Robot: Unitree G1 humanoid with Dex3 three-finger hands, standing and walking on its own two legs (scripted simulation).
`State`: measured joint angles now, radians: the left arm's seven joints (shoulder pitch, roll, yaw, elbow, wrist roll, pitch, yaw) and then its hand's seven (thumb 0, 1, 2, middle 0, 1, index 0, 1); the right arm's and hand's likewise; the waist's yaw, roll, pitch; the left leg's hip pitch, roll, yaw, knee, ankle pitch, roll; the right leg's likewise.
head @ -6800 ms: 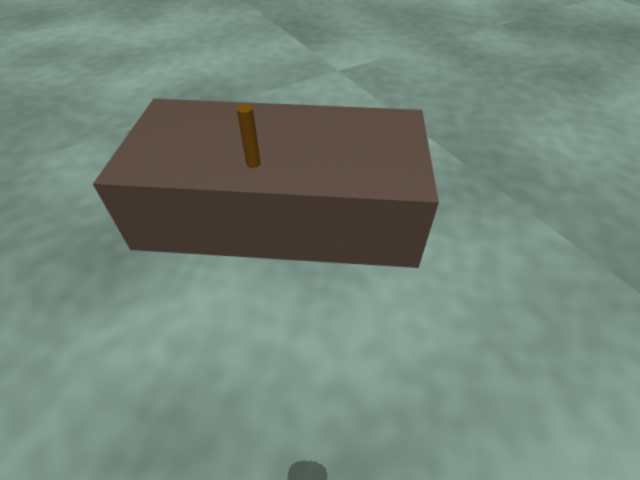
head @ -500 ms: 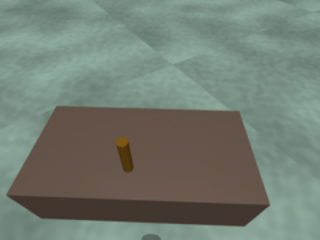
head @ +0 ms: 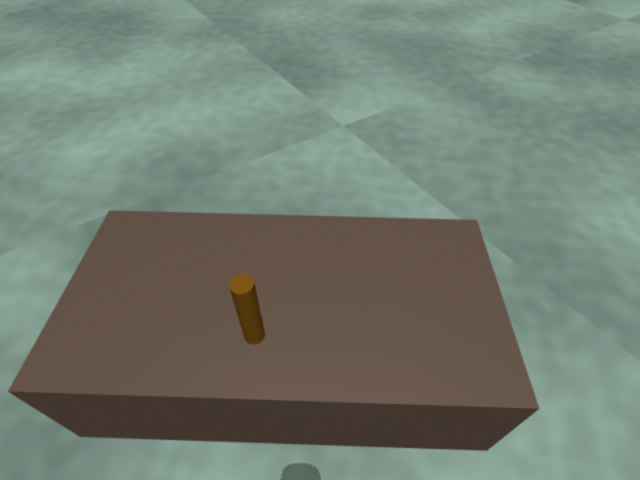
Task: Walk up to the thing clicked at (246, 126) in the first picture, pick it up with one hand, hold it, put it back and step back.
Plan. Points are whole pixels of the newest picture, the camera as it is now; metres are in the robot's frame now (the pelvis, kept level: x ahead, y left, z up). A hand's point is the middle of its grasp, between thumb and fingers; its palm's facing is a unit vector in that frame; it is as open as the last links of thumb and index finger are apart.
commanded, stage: stand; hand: left
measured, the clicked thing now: (248, 311) +0.52 +0.19 -0.31
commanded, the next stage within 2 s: go down in 0.36 s
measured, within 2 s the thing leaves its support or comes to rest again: neither
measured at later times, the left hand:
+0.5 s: hand out of the picture +0.08 +0.26 -0.16, palm faces -0.02 -0.94 -0.35, open 7.5 cm
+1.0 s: hand out of the picture +0.16 +0.27 -0.15, palm faces +0.05 -0.94 -0.34, open 16.3 cm
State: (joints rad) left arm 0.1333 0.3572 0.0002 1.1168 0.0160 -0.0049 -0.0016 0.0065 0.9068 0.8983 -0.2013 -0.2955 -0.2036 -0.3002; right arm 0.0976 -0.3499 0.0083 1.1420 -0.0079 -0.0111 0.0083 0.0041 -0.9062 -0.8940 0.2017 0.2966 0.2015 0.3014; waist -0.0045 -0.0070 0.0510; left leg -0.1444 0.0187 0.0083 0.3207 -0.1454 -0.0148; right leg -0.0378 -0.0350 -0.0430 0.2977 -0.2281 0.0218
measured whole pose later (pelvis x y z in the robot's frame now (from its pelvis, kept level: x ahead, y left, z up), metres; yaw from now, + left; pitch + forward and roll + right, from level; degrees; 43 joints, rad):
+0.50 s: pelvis +0.00 +0.00 +0.00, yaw +0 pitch -1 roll +0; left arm 0.14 0.35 0.01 1.09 0.00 0.00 0.00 0.01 0.90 0.89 -0.19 -0.29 -0.19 -0.29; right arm 0.11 -0.35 0.01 1.10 0.01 -0.01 0.00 0.00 -0.91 -0.90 0.20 0.30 0.20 0.30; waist 0.00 -0.01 0.04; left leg -0.16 0.01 0.01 0.34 -0.16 -0.01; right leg -0.05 -0.04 -0.04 0.31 -0.24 0.03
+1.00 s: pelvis +0.01 +0.00 -0.02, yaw -1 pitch +7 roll +0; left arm 0.11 0.35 0.18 0.71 0.04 0.29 -0.05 0.00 -0.29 0.10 -0.06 -0.05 -0.07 -0.05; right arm 0.25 -0.26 -0.01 0.68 0.04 -0.07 -0.06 0.01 -0.90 -0.89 0.20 0.30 0.20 0.30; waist -0.03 0.00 -0.03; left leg -0.46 0.03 0.02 0.63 -0.30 -0.01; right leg -0.36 -0.03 -0.02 0.62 -0.38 0.02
